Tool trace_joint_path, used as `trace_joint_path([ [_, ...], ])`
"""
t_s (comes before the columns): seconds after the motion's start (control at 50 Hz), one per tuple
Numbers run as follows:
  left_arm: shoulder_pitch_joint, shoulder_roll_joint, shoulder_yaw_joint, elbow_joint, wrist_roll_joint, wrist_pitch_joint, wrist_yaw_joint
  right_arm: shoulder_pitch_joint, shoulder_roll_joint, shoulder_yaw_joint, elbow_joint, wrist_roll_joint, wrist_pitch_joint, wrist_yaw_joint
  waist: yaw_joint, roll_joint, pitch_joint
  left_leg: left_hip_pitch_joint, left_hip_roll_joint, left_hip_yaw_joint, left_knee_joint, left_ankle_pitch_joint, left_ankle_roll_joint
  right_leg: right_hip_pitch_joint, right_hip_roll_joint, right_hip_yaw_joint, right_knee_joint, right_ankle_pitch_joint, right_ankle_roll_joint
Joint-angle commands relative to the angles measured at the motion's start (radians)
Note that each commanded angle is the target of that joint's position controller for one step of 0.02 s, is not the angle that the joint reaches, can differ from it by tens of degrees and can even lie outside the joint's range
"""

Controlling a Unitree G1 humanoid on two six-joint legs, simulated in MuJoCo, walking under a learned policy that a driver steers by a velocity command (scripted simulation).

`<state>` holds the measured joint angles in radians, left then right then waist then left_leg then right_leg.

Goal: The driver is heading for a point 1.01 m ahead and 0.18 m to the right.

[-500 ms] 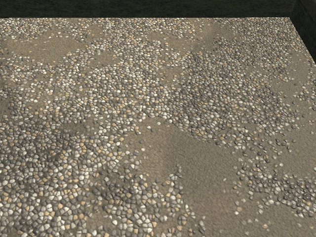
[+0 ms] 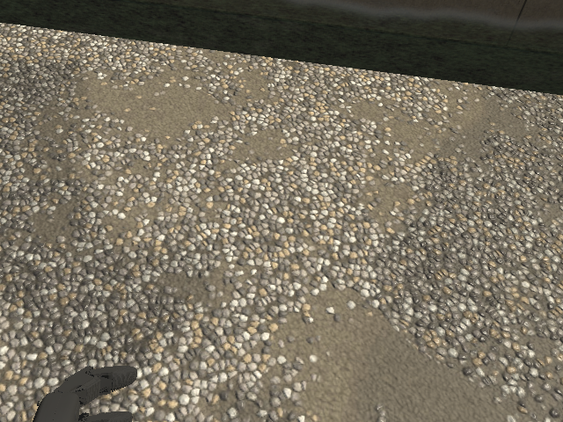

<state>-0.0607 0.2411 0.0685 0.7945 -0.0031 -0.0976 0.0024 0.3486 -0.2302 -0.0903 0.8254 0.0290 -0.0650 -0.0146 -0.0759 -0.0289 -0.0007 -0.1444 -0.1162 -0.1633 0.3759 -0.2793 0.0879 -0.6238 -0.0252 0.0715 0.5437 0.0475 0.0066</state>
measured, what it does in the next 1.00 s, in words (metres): walks ahead: right foot, then left foot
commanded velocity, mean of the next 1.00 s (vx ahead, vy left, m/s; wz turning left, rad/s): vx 0.50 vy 0.00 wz -0.08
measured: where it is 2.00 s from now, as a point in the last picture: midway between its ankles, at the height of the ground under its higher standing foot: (324, 240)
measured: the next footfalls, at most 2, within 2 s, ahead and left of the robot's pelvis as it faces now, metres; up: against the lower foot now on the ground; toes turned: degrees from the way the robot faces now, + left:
right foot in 0.10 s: +0.23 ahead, -0.13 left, +0.00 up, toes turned +4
left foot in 0.60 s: +0.50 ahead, +0.13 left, +0.00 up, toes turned +2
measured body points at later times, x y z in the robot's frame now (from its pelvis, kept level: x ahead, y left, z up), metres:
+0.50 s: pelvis +0.27 -0.02 +0.00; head +0.31 -0.03 +0.45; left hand +0.23 +0.25 -0.13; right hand +0.52 -0.23 -0.09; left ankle +0.43 +0.15 -0.70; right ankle +0.19 -0.13 -0.74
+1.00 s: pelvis +0.52 +0.01 +0.00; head +0.54 +0.01 +0.45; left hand +0.74 +0.24 -0.10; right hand +0.51 -0.27 -0.13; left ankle +0.46 +0.13 -0.74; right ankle +0.66 -0.17 -0.69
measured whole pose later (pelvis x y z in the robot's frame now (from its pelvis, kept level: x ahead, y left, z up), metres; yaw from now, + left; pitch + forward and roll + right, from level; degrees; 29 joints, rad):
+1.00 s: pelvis +0.52 +0.01 +0.00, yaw -10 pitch +1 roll +2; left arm 0.11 0.28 0.08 0.79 -0.02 -0.02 -0.03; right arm 0.31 -0.26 -0.09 0.88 -0.01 -0.09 -0.01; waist -0.06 -0.04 0.01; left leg 0.00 -0.01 0.21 0.23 -0.25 0.01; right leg -0.70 -0.11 0.04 0.78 0.01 -0.02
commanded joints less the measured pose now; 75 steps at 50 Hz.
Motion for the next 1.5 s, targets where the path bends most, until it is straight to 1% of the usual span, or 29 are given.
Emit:
trace_joint_path([
  [0.02,-0.107,0.083,0.011,-0.092,-0.005,-0.028,-0.014,0.044,-0.123,-0.030,-0.033,-0.002,-0.013,-0.006,-0.006,0.128,-0.011,0.024,0.271,-0.196,-0.048,0.273,0.123,0.081,0.018,-0.027,-0.057,-0.029,-0.028],
  [0.06,-0.076,0.099,0.015,-0.093,-0.005,-0.044,-0.019,0.044,-0.136,-0.032,-0.032,-0.006,-0.006,-0.011,0.018,0.146,-0.019,0.076,0.276,-0.216,0.012,0.382,0.109,0.143,0.035,-0.052,-0.108,-0.095,-0.056],
  [0.1,0.151,0.155,0.041,-0.039,0.011,-0.055,-0.014,-0.021,-0.117,-0.022,-0.063,-0.010,-0.011,-0.004,0.131,0.138,-0.153,0.011,0.202,-0.156,0.232,0.607,0.065,0.475,-0.010,-0.010,-0.098,-0.050,-0.132],
  [0.12,0.333,0.219,0.060,-0.012,0.017,-0.051,-0.012,-0.009,-0.081,-0.008,-0.083,-0.029,-0.021,0.001,0.185,0.018,-0.285,-0.198,0.115,-0.074,0.517,0.383,0.019,0.784,-0.177,0.185,-0.057,0.008,-0.221],
  [0.14,0.429,0.242,0.071,0.034,0.011,-0.037,-0.021,0.124,-0.042,0.007,-0.066,0.005,-0.030,0.003,0.154,-0.276,-0.369,-0.521,0.006,-0.014,0.803,-0.228,-0.046,1.028,-0.362,0.584,-0.167,-0.194,-0.373],
  [0.16,0.417,0.161,0.051,0.030,-0.016,-0.030,-0.021,0.080,-0.124,-0.005,-0.059,0.016,-0.034,0.002,0.171,-0.177,-0.271,-0.652,0.063,-0.054,0.918,-0.265,-0.042,0.981,-0.357,0.648,-0.224,-0.425,-0.343],
  [0.18,0.336,0.119,0.038,0.012,-0.019,-0.022,-0.018,-0.028,-0.153,-0.012,-0.082,0.011,-0.035,0.003,0.173,-0.088,-0.131,-0.693,0.106,-0.027,0.935,-0.173,-0.039,0.842,-0.319,0.518,-0.253,-0.419,-0.301],
  [0.22,0.246,0.089,0.021,-0.009,0.000,-0.017,-0.023,-0.115,-0.130,-0.012,-0.107,-0.021,-0.033,-0.002,0.120,0.014,-0.033,-0.621,0.182,0.034,0.834,-0.049,-0.042,0.615,-0.249,0.357,-0.306,-0.225,-0.267],
  [0.28,0.264,0.083,0.015,0.011,0.003,-0.020,-0.026,-0.103,-0.079,-0.007,-0.115,-0.019,-0.027,-0.002,0.082,-0.041,-0.040,-0.542,0.219,0.076,0.706,-0.020,-0.057,0.533,-0.191,0.226,-0.346,-0.023,-0.252],
  [0.38,0.332,0.151,0.032,0.039,-0.012,-0.007,-0.008,-0.266,-0.035,0.017,-0.158,-0.024,-0.026,0.005,0.117,-0.039,-0.021,-0.509,0.213,0.131,0.383,0.214,-0.086,0.501,-0.149,0.077,-0.373,0.133,-0.221],
  [0.54,0.463,0.169,0.031,0.102,-0.029,0.021,-0.004,-0.461,-0.072,0.018,-0.226,-0.006,-0.037,0.043,0.161,-0.058,0.038,-0.421,0.155,0.147,0.120,0.240,-0.049,0.617,-0.205,0.098,-0.290,0.088,-0.188],
  [0.6,0.419,0.179,0.031,0.089,-0.027,0.029,0.001,-0.198,-0.165,-0.026,-0.157,-0.023,-0.048,0.033,0.012,-0.049,-0.114,0.013,0.140,0.153,0.070,0.256,0.014,0.522,-0.135,0.058,-0.014,0.302,-0.136],
  [0.62,0.390,0.127,0.010,0.050,-0.002,0.023,0.001,0.004,-0.248,-0.049,-0.127,-0.042,-0.048,0.020,-0.068,0.059,-0.271,0.332,0.342,-0.044,0.123,0.341,0.083,0.301,-0.060,0.009,0.294,0.025,-0.093],
  [0.64,0.524,0.034,-0.019,0.044,-0.018,0.007,0.000,0.040,-0.285,-0.052,-0.109,-0.044,-0.038,0.024,-0.013,0.316,-0.407,0.592,0.566,-0.432,0.042,0.196,0.219,-0.037,0.055,-0.022,0.593,-0.611,-0.046],
  [0.66,0.484,0.134,0.006,0.063,-0.038,0.001,0.000,0.053,-0.192,-0.032,-0.110,-0.036,-0.032,0.021,-0.047,0.231,-0.368,0.542,0.539,-0.473,-0.006,0.059,0.203,-0.129,0.014,0.065,0.715,-0.630,-0.042],
  [0.68,0.404,0.166,0.018,0.038,-0.046,0.003,0.001,-0.016,-0.151,-0.017,-0.113,-0.027,-0.032,0.018,-0.036,0.187,-0.222,0.414,0.502,-0.321,-0.035,0.075,0.160,-0.178,-0.023,0.048,0.732,-0.541,-0.041],
  [0.7,0.359,0.153,0.019,0.032,-0.038,0.008,0.005,-0.083,-0.128,-0.006,-0.116,-0.030,-0.035,0.019,-0.005,0.127,-0.146,0.274,0.457,-0.217,-0.072,0.127,0.135,-0.144,-0.060,0.027,0.702,-0.464,-0.037],
  [0.76,0.369,0.099,0.024,0.030,-0.030,0.042,0.005,-0.180,-0.085,0.002,-0.099,-0.041,-0.049,0.028,0.078,0.139,-0.045,0.028,0.395,-0.044,-0.189,0.189,0.110,-0.027,-0.109,0.028,0.623,-0.361,-0.033],
  [0.94,0.173,0.060,0.015,-0.045,-0.015,0.062,-0.026,-0.135,-0.161,-0.024,-0.030,-0.038,-0.051,-0.003,0.055,0.084,0.042,0.019,0.368,0.265,-0.254,0.315,0.073,-0.053,-0.097,-0.015,0.274,0.008,-0.017],
  [1.06,0.031,0.078,0.010,-0.129,-0.016,0.069,-0.056,-0.059,-0.218,-0.045,0.011,-0.009,-0.019,-0.007,0.017,0.088,0.089,0.197,0.430,0.324,-0.168,0.395,0.045,-0.068,-0.069,-0.098,0.124,-0.155,-0.069],
  [1.1,0.084,0.107,0.026,-0.135,-0.015,0.073,-0.058,-0.078,-0.248,-0.053,0.008,0.001,-0.006,-0.010,0.063,0.120,0.036,0.221,0.428,0.357,-0.033,0.723,0.022,0.057,-0.007,-0.163,0.110,-0.263,-0.107],
  [1.14,0.364,0.197,0.080,-0.060,-0.021,0.076,-0.046,-0.091,-0.236,-0.044,0.001,0.005,0.007,-0.013,0.206,0.088,-0.117,0.105,0.354,0.415,0.349,0.855,-0.033,0.464,0.095,-0.200,0.013,-0.199,-0.170],
  [1.16,0.495,0.309,0.113,-0.037,-0.023,0.083,-0.025,-0.074,-0.169,-0.019,-0.027,-0.036,-0.001,-0.013,0.228,-0.095,-0.200,-0.195,0.295,0.420,0.699,0.364,-0.090,0.757,-0.106,0.119,0.002,-0.122,-0.245],
  [1.18,0.434,0.367,0.109,-0.070,-0.024,0.068,-0.030,-0.030,-0.078,0.014,-0.085,-0.039,-0.037,-0.002,0.127,-0.273,-0.331,-0.565,0.085,0.227,0.993,-0.308,-0.138,1.003,-0.301,0.695,-0.191,-0.350,-0.442],
  [1.2,0.457,0.274,0.081,-0.082,-0.015,0.057,-0.038,-0.144,-0.167,-0.002,-0.094,0.000,-0.072,0.012,0.201,-0.116,-0.326,-0.674,0.127,0.079,1.045,-0.270,-0.111,0.996,-0.305,0.691,-0.271,-0.379,-0.398],
  [1.22,0.428,0.224,0.067,-0.078,-0.012,0.046,-0.037,-0.198,-0.176,-0.002,-0.112,0.020,-0.086,0.017,0.190,-0.086,-0.213,-0.717,0.167,0.091,1.007,-0.188,-0.084,0.901,-0.273,0.547,-0.258,-0.321,-0.358],
  [1.26,0.296,0.156,0.045,-0.102,-0.013,0.038,-0.031,-0.197,-0.179,-0.010,-0.092,-0.026,-0.083,-0.001,0.105,0.004,-0.097,-0.585,0.242,0.088,0.831,-0.066,-0.083,0.620,-0.195,0.345,-0.264,-0.129,-0.302],
  [1.34,0.289,0.173,0.046,-0.120,-0.008,0.028,-0.011,-0.197,-0.149,-0.011,-0.106,-0.041,-0.043,-0.001,0.062,0.001,-0.056,-0.498,0.236,0.103,0.664,0.033,-0.125,0.455,-0.143,0.250,-0.322,0.039,-0.304],
  [1.5,0.415,0.173,0.045,-0.074,-0.019,0.036,0.011,-0.430,-0.102,0.020,-0.172,-0.026,-0.055,0.032,0.159,-0.056,0.007,-0.406,0.154,0.124,0.192,0.421,-0.133,0.431,-0.094,0.181,-0.303,-0.074,-0.226],
])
